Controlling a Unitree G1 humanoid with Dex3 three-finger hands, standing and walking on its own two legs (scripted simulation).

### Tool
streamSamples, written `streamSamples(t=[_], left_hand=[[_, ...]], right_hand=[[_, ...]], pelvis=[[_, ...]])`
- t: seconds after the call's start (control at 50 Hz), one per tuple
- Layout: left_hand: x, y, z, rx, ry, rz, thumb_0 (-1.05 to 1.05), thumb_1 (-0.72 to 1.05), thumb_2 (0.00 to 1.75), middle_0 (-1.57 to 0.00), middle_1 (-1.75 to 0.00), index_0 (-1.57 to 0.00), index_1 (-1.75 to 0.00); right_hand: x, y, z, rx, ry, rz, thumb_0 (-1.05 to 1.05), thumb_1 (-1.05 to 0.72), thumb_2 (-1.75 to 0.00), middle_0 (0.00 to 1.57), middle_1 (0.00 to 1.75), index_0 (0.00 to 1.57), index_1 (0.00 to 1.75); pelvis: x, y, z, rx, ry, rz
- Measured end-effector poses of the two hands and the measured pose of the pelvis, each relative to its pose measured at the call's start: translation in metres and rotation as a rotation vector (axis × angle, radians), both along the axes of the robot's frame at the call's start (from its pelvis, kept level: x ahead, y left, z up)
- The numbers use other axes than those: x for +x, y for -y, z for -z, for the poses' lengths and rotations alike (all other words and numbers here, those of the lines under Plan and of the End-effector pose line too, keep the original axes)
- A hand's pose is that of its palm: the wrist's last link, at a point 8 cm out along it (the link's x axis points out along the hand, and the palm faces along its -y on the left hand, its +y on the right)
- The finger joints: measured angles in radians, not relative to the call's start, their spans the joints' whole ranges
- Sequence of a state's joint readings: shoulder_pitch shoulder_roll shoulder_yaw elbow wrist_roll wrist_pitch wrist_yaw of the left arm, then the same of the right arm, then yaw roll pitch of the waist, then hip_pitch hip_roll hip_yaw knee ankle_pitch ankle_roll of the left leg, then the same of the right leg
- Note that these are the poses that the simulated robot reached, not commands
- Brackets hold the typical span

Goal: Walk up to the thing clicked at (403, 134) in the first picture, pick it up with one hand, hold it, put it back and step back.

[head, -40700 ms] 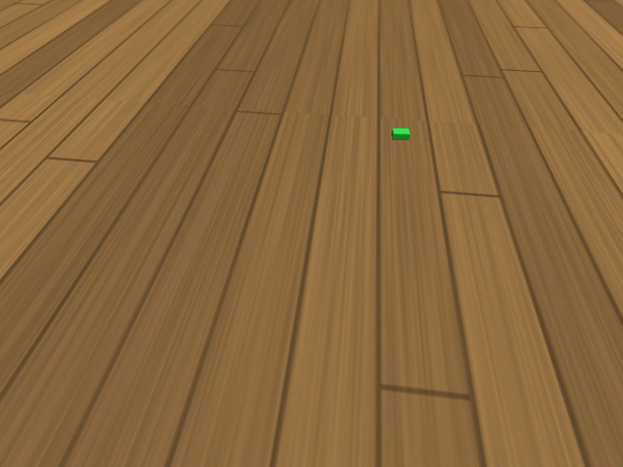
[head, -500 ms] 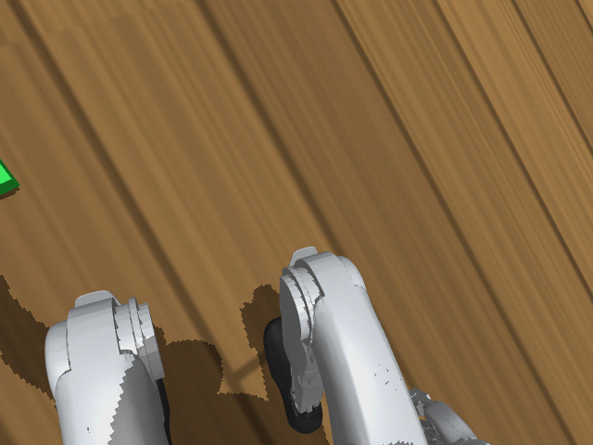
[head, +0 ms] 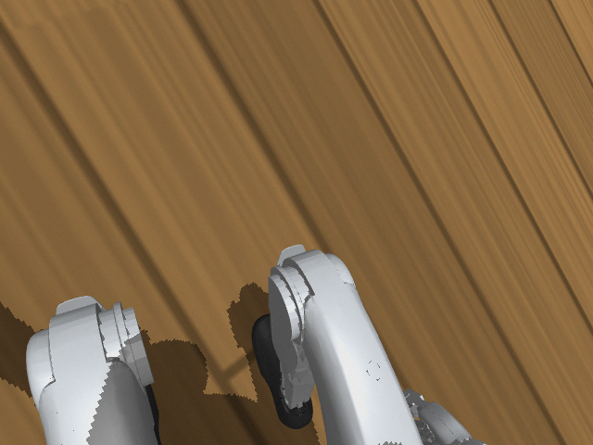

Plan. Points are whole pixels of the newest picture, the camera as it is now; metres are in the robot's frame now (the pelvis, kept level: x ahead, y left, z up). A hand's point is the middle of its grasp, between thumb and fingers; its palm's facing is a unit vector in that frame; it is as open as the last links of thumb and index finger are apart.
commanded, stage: rise first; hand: left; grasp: from above
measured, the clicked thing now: out of the picture +0.49 +0.36 -0.30
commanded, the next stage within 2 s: none
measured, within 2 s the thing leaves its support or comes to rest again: neither
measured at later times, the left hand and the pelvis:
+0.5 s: hand out of the picture +0.44 +0.41 -0.17, palm faces -0.34 -0.23 -0.91, open 13.4 cm; pelvis +0.00 +0.00 +0.00, yaw +0 degrees
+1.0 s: hand out of the picture +0.44 +0.40 -0.16, palm faces -0.35 -0.23 -0.91, open 13.5 cm; pelvis +0.00 +0.00 +0.00, yaw +0 degrees
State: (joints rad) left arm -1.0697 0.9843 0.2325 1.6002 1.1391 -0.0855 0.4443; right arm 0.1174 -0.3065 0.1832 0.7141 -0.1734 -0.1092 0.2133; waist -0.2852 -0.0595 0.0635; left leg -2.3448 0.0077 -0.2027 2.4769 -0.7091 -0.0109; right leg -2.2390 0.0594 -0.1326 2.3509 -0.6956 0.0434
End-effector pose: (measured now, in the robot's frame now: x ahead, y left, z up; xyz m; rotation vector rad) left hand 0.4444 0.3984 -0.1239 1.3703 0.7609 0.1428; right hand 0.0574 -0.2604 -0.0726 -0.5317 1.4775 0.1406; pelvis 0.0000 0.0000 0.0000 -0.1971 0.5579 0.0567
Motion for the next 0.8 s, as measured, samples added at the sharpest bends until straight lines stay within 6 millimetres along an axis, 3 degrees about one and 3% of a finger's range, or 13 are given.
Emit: streamSamples(t=[0.8], left_hand=[[0.006,-0.007,-0.021,0.001,-0.006,0.013,0.0,-0.43,0.88,-0.21,-0.94,-0.2,-0.94]], right_hand=[[0.001,-0.002,-0.006,0.015,0.01,0.012,0.0,-0.9,-0.9,0.2,0.3,0.2,0.3]], pelvis=[[-0.002,-0.001,-0.006,-0.002,-0.008,-0.004]])
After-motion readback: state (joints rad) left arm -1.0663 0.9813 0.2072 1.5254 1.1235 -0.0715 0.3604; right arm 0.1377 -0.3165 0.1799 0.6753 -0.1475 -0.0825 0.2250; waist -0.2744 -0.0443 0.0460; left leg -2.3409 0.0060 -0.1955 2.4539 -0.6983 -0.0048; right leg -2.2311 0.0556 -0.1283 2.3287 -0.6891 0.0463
